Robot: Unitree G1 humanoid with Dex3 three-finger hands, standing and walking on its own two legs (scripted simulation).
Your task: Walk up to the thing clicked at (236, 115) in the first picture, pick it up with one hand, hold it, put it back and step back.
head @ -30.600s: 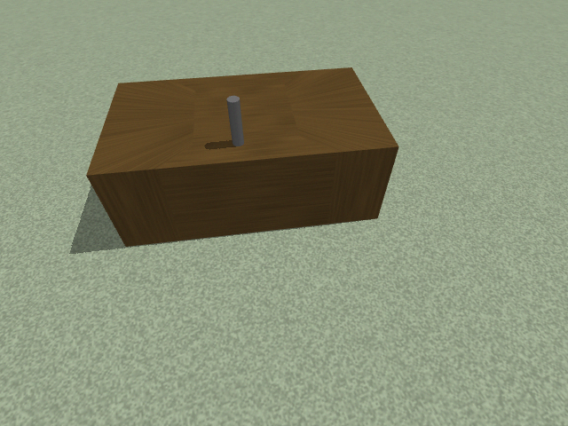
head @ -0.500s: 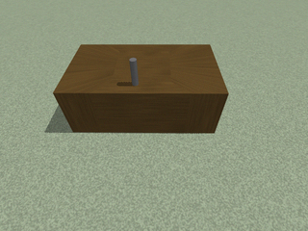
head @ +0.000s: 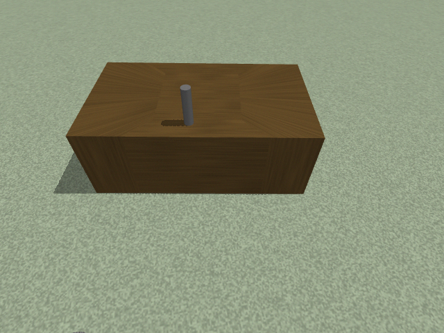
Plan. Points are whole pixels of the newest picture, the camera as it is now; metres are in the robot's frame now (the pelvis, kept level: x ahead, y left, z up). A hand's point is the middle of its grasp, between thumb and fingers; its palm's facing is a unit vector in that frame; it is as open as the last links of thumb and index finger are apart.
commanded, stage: step back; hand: left
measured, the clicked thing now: (187, 106) +1.07 +0.19 -0.26
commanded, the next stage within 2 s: stand in 0.16 s
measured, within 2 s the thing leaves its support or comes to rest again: neither
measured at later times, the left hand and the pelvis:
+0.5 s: hand out of the picture +0.07 +0.25 -0.15, palm faces -0.02 -0.94 -0.33, open 7.3 cm; pelvis -0.01 +0.00 +0.01, yaw +0 degrees
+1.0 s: hand out of the picture +0.03 +0.24 -0.15, palm faces -0.03 -0.94 -0.34, open 7.3 cm; pelvis -0.03 -0.01 +0.01, yaw +0 degrees
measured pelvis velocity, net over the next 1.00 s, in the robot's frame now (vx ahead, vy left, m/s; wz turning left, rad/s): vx -0.03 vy -0.01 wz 0.00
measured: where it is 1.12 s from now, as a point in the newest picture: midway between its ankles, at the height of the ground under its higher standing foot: outside the picture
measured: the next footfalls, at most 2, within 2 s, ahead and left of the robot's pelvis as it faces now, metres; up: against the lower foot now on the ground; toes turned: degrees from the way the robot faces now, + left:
none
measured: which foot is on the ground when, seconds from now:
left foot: down 0.00-1.00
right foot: down 0.00-1.00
